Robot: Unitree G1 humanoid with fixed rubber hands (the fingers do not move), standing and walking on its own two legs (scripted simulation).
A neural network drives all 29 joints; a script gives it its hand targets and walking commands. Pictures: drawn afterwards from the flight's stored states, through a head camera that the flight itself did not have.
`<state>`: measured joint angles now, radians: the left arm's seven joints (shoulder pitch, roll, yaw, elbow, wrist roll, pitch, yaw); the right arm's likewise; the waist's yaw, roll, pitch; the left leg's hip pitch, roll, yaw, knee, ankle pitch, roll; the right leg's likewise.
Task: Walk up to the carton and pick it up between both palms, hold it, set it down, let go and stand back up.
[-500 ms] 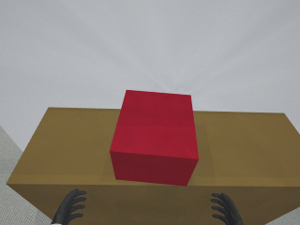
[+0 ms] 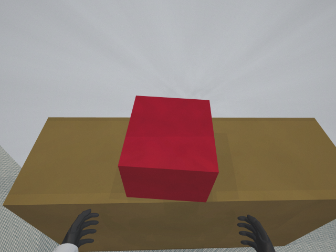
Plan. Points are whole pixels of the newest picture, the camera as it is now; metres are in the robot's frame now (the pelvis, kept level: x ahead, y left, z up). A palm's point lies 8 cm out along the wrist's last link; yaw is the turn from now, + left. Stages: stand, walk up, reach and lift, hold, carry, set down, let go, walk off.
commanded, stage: let go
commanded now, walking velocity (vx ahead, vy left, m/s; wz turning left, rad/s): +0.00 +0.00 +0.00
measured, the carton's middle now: (169, 146) +0.45 +0.00 -0.05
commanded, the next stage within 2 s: stand in 0.24 s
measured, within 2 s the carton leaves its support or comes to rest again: neither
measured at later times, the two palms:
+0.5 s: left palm out of the picture +0.12 +0.25 -0.10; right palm out of the picture +0.10 -0.25 -0.11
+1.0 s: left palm out of the picture +0.08 +0.27 -0.12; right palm out of the picture +0.05 -0.23 -0.12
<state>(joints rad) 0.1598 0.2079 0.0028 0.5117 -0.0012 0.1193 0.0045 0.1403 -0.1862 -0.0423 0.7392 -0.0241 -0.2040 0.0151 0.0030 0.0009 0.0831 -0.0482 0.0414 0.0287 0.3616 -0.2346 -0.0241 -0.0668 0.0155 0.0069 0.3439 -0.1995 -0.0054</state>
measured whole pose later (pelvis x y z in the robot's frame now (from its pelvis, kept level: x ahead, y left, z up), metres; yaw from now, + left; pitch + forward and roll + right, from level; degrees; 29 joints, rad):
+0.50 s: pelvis -0.01 +0.01 -0.01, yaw -1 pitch +0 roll -1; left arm 0.24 0.23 0.04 0.62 0.04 0.00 -0.02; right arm 0.22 -0.25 -0.06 0.73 -0.03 0.02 0.03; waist 0.01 0.00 0.04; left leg -0.20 0.04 0.05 0.47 -0.27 -0.01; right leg -0.22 0.01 0.02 0.43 -0.22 0.01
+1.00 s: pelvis -0.01 +0.03 -0.01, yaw -1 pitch +0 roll +0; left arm 0.32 0.22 0.03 0.73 0.03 -0.01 0.00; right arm 0.28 -0.22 -0.05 0.83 -0.03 0.00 0.01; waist 0.00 -0.01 -0.01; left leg -0.19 0.00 0.07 0.44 -0.26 0.02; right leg -0.23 -0.03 0.05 0.44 -0.22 0.04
